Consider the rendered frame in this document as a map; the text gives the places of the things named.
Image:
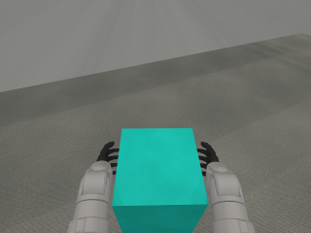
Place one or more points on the robot left forearm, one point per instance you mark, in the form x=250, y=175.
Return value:
x=93, y=200

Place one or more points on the robot left hand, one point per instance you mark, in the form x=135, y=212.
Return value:
x=105, y=152

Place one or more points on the robot right forearm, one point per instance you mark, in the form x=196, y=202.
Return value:
x=227, y=201

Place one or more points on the robot right hand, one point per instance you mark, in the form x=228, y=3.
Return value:
x=211, y=156

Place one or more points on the carton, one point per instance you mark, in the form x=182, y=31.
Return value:
x=159, y=187

